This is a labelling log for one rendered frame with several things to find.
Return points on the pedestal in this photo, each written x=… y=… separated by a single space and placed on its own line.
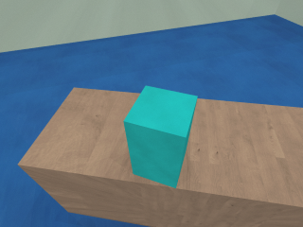
x=243 y=165

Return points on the carton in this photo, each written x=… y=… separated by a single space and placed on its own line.
x=157 y=129

